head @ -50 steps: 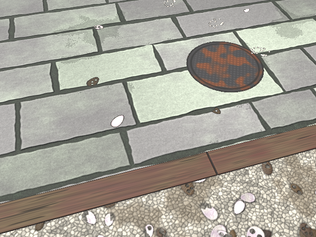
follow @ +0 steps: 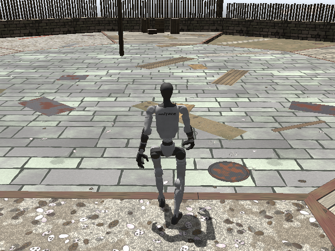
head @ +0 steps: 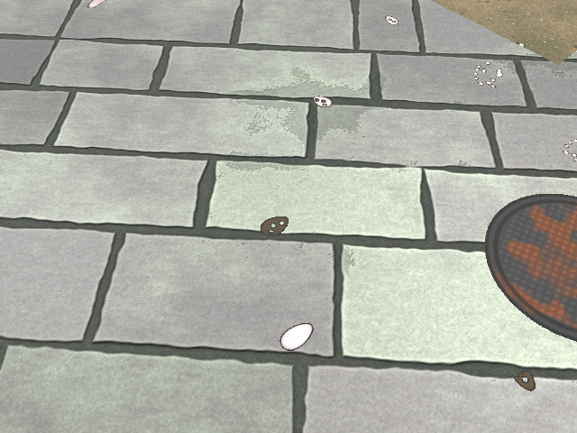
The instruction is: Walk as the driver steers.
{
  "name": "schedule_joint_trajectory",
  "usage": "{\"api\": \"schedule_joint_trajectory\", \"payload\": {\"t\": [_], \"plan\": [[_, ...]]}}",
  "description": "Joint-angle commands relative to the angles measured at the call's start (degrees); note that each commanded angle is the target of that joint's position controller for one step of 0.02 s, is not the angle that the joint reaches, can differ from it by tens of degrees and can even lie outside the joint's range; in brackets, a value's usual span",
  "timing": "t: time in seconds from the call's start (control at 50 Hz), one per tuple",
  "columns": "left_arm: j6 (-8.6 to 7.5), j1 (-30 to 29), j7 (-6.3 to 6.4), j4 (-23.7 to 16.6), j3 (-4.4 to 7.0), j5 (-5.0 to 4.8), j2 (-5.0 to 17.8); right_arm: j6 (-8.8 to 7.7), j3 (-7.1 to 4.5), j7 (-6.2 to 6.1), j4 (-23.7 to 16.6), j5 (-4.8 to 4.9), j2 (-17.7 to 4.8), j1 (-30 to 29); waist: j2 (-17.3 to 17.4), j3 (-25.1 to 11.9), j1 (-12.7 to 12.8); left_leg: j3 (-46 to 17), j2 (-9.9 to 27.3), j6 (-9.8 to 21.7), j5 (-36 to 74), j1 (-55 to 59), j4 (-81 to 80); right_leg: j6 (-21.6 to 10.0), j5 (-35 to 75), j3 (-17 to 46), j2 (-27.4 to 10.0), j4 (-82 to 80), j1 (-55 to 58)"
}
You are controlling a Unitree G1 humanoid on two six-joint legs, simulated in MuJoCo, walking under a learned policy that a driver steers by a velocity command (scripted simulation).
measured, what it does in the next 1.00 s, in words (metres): goes down: right foot 0.16 m lower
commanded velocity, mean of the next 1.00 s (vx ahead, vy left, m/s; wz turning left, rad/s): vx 0.50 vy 0.00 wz -0.12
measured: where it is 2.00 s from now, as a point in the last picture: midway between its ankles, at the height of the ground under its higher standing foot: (357, 242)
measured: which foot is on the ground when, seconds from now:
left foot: down 0.00-0.76, up 0.78-1.00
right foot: up 0.00-0.74, down 0.76-1.00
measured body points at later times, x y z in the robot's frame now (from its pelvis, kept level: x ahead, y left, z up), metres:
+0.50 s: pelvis +0.24 +0.01 +0.02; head +0.24 +0.02 +0.46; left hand +0.34 +0.30 -0.10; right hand +0.24 -0.28 -0.11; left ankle +0.11 +0.06 -0.72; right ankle +0.43 -0.13 -0.67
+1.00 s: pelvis +0.57 -0.04 -0.14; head +0.63 -0.05 +0.31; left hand +0.62 +0.21 -0.29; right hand +0.67 -0.30 -0.26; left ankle +0.72 +0.09 -0.82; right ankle +0.55 -0.10 -0.88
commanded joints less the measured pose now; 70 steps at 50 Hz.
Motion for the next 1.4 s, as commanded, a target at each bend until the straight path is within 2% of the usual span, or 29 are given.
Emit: {"api": "schedule_joint_trajectory", "payload": {"t": [0.02, 0.04, 0.06, 0.1, 0.14, 0.24, 0.32, 0.42, 0.52, 0.64, 0.7, 0.74, 0.76, 0.78, 0.8, 0.82, 0.86, 0.88, 0.92, 0.98, 1.08, 1.14, 1.16, 1.18, 1.2, 1.22, 1.24, 1.3, 1.4], "plan": [[0.06, 1.0, -1.24, -8.3, 0.98, -0.27, 3.9, -0.55, -5.29, -2.11, 1.7, 0.16, -16.6, 19.1, 12.9, -17.3, -6.4, -37.9, 18.9, 12.7, -8.6, 43.7, -9.4, -0.5, -1.5, 5.8, 1.5, 47.2, -37.0], [-0.58, -6.0, -1.52, -10.5, 1.91, 0.04, 8.7, 0.26, -5.53, -2.20, 0.7, 1.71, -17.0, 21.4, 6.2, -20.2, -10.2, -49.7, 21.4, 15.2, -8.4, 45.1, -15.9, -0.1, -2.3, 18.7, 4.6, 53.5, -45.1], [-1.34, -10.0, -1.67, -11.9, 1.92, -0.60, 8.8, 0.45, -4.93, -2.71, 1.4, 2.07, -14.6, 18.4, 2.1, -10.6, -8.6, -39.0, 20.5, 13.1, -0.3, 37.7, -16.6, -0.5, 4.2, 20.9, 0.5, 49.7, -48.0], [-1.39, -7.4, -1.05, -10.4, 1.86, -0.35, 8.4, -0.31, -3.63, -2.91, 1.1, 2.25, -10.3, 13.0, -2.0, -3.6, -3.1, -27.5, 14.8, 8.6, 15.9, 22.6, -18.0, 0.0, 9.5, 21.1, -3.0, 37.3, -38.1], [0.95, -5.2, -0.93, -10.2, 1.84, 1.31, 7.8, -1.51, -2.79, -2.69, 0.9, 2.63, -8.7, 11.8, -0.2, -4.8, -0.9, -23.4, 11.3, 7.3, 19.7, 18.1, -19.1, 1.4, 9.0, 21.2, -3.2, 31.9, -31.9], [3.13, -10.1, -2.65, -11.6, 0.80, 1.71, 5.0, -2.21, -2.51, -2.55, 2.6, 2.21, -9.8, 16.4, 1.5, -4.6, -2.3, -17.9, 7.9, 4.1, 23.6, 16.8, -21.7, 2.0, 18.8, 17.9, -1.6, 22.7, -32.6], [3.51, -12.4, -3.14, -11.0, 2.10, 0.55, 9.2, -2.71, -2.47, -2.41, 4.1, 1.25, -10.7, 21.6, 2.6, -3.3, -4.7, -18.8, 10.8, 2.5, 19.2, 24.6, -22.0, -1.0, 26.0, 20.7, -2.9, 26.4, -41.4], [1.98, -18.4, -3.55, -11.7, 3.84, 0.17, 10.0, -4.90, -2.69, -3.97, 8.4, 0.73, -11.3, 27.9, 1.4, 2.8, -6.2, -18.8, 14.3, 3.1, 12.2, 38.6, -20.4, -2.6, 26.4, 31.5, 1.8, 21.7, -59.6], [0.81, -21.5, -5.09, -12.4, 2.86, 0.70, 7.5, -7.10, -1.27, -5.33, 8.5, 0.57, -9.6, 21.9, 1.2, 2.6, -5.3, -10.2, 10.6, 0.6, 3.7, 22.9, -14.2, -3.4, 49.3, 24.8, 2.6, 8.3, -43.0], [-0.86, -31.4, -5.49, -16.1, 0.87, 1.11, 4.7, -7.15, 0.17, -6.44, 12.9, -1.21, -8.3, 31.6, -1.2, 7.5, -12.7, -8.0, 10.9, -1.5, 9.2, 32.5, -1.3, -5.2, 52.6, 18.5, 2.0, -7.4, -47.3], [-0.31, -20.8, -5.10, -11.9, 0.20, 1.74, 3.9, -5.62, 1.58, -6.33, 13.6, 0.27, -7.3, 30.3, -1.7, 2.2, -8.4, -5.3, 8.9, -3.0, 21.1, 28.3, 13.3, -6.6, 57.8, 15.1, 3.5, -13.1, -28.2], [0.16, -1.4, -4.08, -4.5, 1.68, 2.35, 7.6, -4.47, 1.38, -6.40, 13.8, 0.33, -8.4, 27.7, -1.0, -5.5, 1.1, -4.9, 8.3, -3.5, 29.8, 23.0, 39.0, -8.8, 55.0, 13.4, 4.3, -14.2, -8.5], [-0.20, 6.3, -3.86, -1.2, 3.19, 3.67, 11.7, -4.30, 0.64, -5.74, 13.8, 1.73, -8.3, 25.6, -9.1, -7.4, 5.3, 0.5, 0.7, -5.5, -6.7, 7.3, 63.6, -12.7, 65.5, 19.1, -0.8, -14.0, 8.0], [-0.15, 10.3, -3.72, -1.6, 4.59, 2.62, 17.7, -4.20, 0.97, -5.78, 11.8, 3.88, -5.9, 31.5, -16.0, -20.1, 2.3, -4.7, -0.5, -8.0, -40.8, -19.3, 83.8, -19.6, 103.6, 32.5, -16.7, 14.8, 38.6], [0.24, 12.6, -3.69, -2.8, 5.01, -0.25, 17.0, -4.33, 0.98, -6.09, 8.3, 4.19, -9.8, 25.5, -4.9, -29.7, 7.8, -9.1, 1.7, -9.3, -32.2, -28.5, 82.5, -25.7, 98.5, 42.4, -21.2, 10.9, 45.4], [1.03, 9.1, -2.46, -4.0, 4.90, -0.71, 15.6, -4.18, 1.29, -5.99, 6.3, 2.97, -10.1, 20.9, 2.4, -28.3, 7.2, -8.6, 4.2, -9.8, -27.8, -32.6, 78.0, -26.5, 74.7, 44.7, -20.2, 3.5, 40.4], [1.54, 2.1, -0.50, -4.7, 3.93, -0.05, 12.6, -3.54, 1.91, -4.41, 5.1, -1.37, -8.3, 16.4, 4.7, -16.7, 2.4, -8.7, 7.0, -9.7, -22.1, -32.4, 69.9, -25.7, 38.3, 49.2, -17.4, -8.5, 16.2], [0.57, -1.1, -0.68, -4.8, 2.70, -0.97, 10.7, -3.25, 1.18, -3.83, 4.1, -2.23, -8.9, 15.2, 6.7, -9.9, -1.3, -10.4, 8.7, -9.9, -14.5, -26.0, 57.1, -22.8, 35.6, 46.6, -15.4, -11.9, 0.9], [-0.59, -7.3, -1.34, -5.4, 2.65, -0.73, 11.6, -1.98, 1.60, -2.94, 1.7, -1.50, -6.4, 10.4, 3.6, 0.2, -5.5, -8.3, 8.5, -12.7, -8.0, -7.2, 31.6, -19.2, 42.0, 37.2, -5.8, -18.2, -26.1], [-1.40, -9.1, -2.30, -6.2, 2.80, -0.94, 10.9, -2.94, 2.51, -2.47, 1.9, 0.05, -3.7, 11.6, -4.7, -5.8, -6.1, -7.4, 6.3, -12.0, 5.2, 4.6, 16.2, -16.2, 52.6, 31.3, -0.9, -15.2, -26.1], [0.02, -1.8, -2.64, -5.2, 2.81, -1.20, 9.6, -3.14, 1.58, -2.67, -0.7, 0.68, -5.3, 0.4, -3.2, -3.6, -0.2, -7.7, 4.3, -10.7, 8.8, 2.3, 4.7, -13.1, 38.5, 37.1, -2.6, -12.2, -15.1], [0.32, -0.8, -2.10, -4.8, 2.97, -0.13, 11.0, -4.04, 0.71, -2.32, 0.4, -0.11, -6.3, 4.6, -2.9, -2.4, -2.8, -6.9, 2.0, -8.5, 1.4, 10.2, -2.9, -11.4, 36.2, 39.2, -3.1, -6.3, -13.3], [-0.14, -0.2, -2.05, -4.7, 2.58, 0.01, 10.0, -4.94, -0.12, -2.57, 2.3, -0.65, -8.1, 10.8, -0.1, -5.1, -5.7, -9.5, 3.2, -6.8, -1.0, 18.5, -5.5, -10.1, 37.6, 36.6, 0.2, 2.9, -14.9], [-0.94, -0.2, -2.13, -6.5, 1.80, -0.11, 7.4, -5.49, -1.03, -3.25, 3.1, -1.26, -12.5, 20.1, 6.5, -12.4, -9.4, -23.0, 14.9, -3.2, -6.0, 29.2, -8.0, -8.2, 28.5, 30.6, 4.2, 18.6, -20.0], [-0.88, 6.3, -2.29, -6.9, 1.73, -1.44, 5.5, -4.25, -2.86, -3.53, 5.3, -0.60, -17.7, 23.1, 20.3, -16.7, -6.7, -47.6, 25.5, 4.6, -13.3, 38.6, -16.4, -6.5, -3.0, 24.0, 12.9, 33.0, -35.0], [-0.02, 2.2, -1.90, -6.0, 2.21, 0.62, 9.8, -3.36, -2.02, -3.27, 4.7, 0.55, -12.6, 19.6, 7.6, -9.0, -6.0, -47.6, 24.2, 3.7, -23.1, 34.0, -17.0, -6.5, -3.6, 25.9, 8.4, 37.5, -42.3], [0.05, -2.7, -2.43, -6.8, 2.25, 0.96, 9.3, -3.21, -1.25, -3.02, 3.8, 0.84, -9.3, 15.9, 2.1, -3.3, -6.0, -40.2, 21.4, 2.5, -21.8, 27.9, -17.7, -6.4, 1.9, 26.7, 6.7, 37.1, -42.6], [0.70, -4.3, -3.41, -7.0, 1.59, 1.29, 6.7, -3.82, -0.67, -2.89, 5.0, 0.69, -6.9, 12.4, 5.3, -1.2, -2.6, -25.9, 15.3, -0.1, -3.2, 18.6, -20.6, -4.4, 8.4, 25.5, 3.2, 31.0, -36.3], [1.36, -10.4, -3.80, -8.2, 0.95, 1.23, 6.1, -5.19, -1.26, -2.52, 8.1, 1.73, -8.0, 16.5, 4.4, -2.2, -2.3, -18.0, 14.0, 1.8, 9.0, 20.1, -23.9, -1.7, 15.3, 22.0, 0.9, 24.7, -38.4]]}}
